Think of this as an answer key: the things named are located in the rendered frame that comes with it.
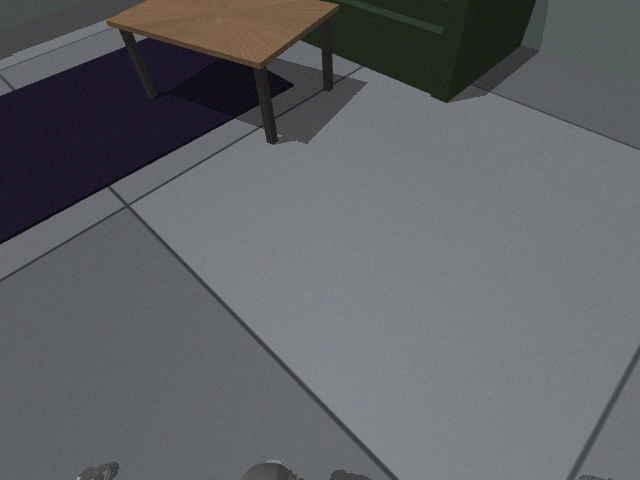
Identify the coffee table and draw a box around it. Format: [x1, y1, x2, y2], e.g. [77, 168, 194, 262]
[106, 0, 339, 145]

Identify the left robot hand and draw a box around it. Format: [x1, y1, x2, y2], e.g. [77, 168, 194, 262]
[77, 462, 119, 480]

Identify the sofa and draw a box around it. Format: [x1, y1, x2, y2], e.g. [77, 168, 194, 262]
[300, 0, 536, 103]

